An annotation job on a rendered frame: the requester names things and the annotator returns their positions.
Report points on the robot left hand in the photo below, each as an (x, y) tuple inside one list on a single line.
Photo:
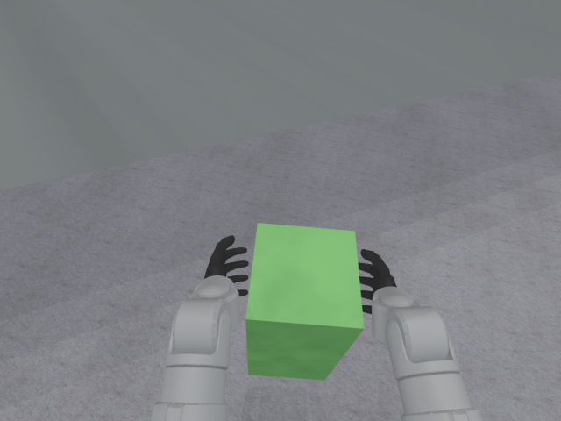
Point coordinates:
[(217, 264)]

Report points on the robot right forearm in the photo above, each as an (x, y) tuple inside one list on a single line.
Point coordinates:
[(422, 356)]

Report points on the carton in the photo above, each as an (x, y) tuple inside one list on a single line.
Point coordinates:
[(304, 306)]

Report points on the robot right hand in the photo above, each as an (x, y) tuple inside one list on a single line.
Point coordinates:
[(381, 276)]

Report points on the robot left forearm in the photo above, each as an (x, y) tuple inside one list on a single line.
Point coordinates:
[(198, 354)]

